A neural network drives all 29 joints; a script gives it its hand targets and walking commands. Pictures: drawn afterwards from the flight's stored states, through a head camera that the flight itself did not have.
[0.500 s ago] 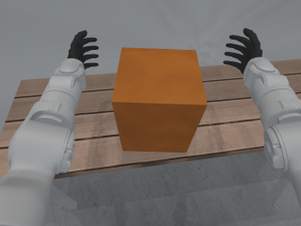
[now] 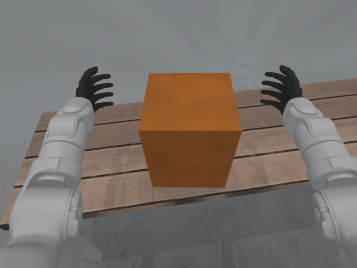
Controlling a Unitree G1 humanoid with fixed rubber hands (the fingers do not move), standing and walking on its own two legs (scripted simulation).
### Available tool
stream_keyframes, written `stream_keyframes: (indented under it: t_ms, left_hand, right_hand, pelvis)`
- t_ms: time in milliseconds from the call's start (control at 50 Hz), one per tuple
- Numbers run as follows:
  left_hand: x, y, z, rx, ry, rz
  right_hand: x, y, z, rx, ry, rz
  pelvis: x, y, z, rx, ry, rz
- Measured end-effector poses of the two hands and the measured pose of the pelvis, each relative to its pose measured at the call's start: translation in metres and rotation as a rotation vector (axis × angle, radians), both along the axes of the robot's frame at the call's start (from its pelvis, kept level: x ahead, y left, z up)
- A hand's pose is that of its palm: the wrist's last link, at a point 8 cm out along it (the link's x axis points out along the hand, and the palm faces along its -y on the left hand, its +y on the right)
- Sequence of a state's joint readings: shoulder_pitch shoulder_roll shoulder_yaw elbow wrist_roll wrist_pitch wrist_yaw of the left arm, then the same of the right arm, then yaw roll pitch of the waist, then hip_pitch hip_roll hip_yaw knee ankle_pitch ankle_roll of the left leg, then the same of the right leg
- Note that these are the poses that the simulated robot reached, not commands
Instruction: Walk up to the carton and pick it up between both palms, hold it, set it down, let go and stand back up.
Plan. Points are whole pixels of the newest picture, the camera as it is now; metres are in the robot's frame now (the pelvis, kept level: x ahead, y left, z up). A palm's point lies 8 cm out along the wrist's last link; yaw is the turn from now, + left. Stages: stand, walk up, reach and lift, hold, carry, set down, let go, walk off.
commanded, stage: set down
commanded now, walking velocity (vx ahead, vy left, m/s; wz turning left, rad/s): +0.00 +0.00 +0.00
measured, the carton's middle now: (188, 133) +0.47 -0.03 +0.01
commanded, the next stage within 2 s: none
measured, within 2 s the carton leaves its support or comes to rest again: neither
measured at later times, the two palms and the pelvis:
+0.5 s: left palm (91, 137) +0.40 +0.20 +0.10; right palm (287, 133) +0.38 -0.24 +0.09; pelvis +0.00 +0.00 +0.00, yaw +0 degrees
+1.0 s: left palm (91, 182) +0.33 +0.20 +0.04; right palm (290, 177) +0.30 -0.24 +0.04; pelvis +0.01 +0.01 +0.00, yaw -1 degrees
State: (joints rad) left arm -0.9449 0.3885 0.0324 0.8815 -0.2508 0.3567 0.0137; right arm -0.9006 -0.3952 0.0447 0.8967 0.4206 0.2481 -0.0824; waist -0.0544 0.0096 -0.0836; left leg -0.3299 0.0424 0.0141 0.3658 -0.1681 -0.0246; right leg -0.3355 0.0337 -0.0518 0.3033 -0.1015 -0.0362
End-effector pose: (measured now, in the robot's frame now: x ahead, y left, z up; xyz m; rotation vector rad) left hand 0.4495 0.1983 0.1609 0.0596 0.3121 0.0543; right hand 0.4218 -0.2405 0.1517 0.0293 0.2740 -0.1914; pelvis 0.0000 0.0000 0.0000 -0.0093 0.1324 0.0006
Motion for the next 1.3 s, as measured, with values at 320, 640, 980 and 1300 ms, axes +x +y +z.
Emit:
stream_keyframes:
  t_ms: [320, 640, 980, 1300]
  left_hand:
    - [-0.03, -0.01, -0.04, -0.005, 0.014, -0.003]
    - [-0.078, 0.009, -0.086, 0.002, 0.015, 0.007]
    - [-0.122, 0.006, -0.124, -0.006, 0.006, -0.008]
    - [-0.177, 0.017, -0.163, 0.005, 0.039, 0.028]
  right_hand:
    - [-0.021, 0.005, -0.023, 0.009, 0.019, 0.024]
    - [-0.071, 0.001, -0.082, -0.004, -0.009, 0.028]
    - [-0.117, 0.004, -0.113, -0.014, -0.009, 0.032]
    - [-0.164, 0.013, -0.154, -0.002, 0.062, 0.031]
  pelvis:
    - [-0.011, 0.005, -0.003, 0.007, -0.011, -0.011]
    - [0.006, 0.005, 0.001, 0.004, -0.085, -0.009]
    - [0.009, 0.007, 0.0, 0.006, -0.107, -0.018]
    - [0.012, 0.01, 0.0, 0.006, -0.142, -0.015]
